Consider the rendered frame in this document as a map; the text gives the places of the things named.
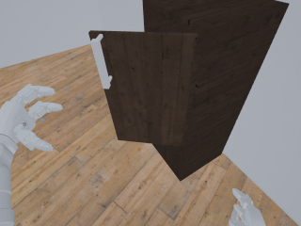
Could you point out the handle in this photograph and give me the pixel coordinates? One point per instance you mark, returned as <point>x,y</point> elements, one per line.
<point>100,62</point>

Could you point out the left robot hand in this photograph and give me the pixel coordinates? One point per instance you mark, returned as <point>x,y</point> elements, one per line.
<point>13,114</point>

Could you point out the right robot hand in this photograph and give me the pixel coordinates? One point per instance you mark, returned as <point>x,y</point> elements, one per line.
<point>249,214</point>

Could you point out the robot left forearm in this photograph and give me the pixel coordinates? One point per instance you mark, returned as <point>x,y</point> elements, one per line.
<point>7,149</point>

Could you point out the cupboard door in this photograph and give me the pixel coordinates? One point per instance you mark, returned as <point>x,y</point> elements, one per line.
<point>151,79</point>

